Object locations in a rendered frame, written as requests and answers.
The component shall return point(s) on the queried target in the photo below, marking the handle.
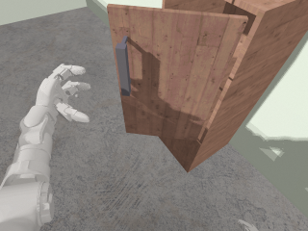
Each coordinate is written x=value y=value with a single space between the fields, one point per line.
x=123 y=66

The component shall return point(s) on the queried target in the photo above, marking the right robot hand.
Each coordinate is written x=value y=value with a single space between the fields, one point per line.
x=246 y=226

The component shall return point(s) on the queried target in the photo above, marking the left robot hand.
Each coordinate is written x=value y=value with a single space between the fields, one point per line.
x=51 y=90

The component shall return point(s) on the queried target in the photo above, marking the cupboard door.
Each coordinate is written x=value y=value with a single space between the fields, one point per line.
x=177 y=60

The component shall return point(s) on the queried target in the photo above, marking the robot left upper arm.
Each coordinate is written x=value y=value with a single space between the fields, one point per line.
x=26 y=207

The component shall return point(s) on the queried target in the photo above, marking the robot left forearm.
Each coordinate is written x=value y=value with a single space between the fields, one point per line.
x=32 y=156

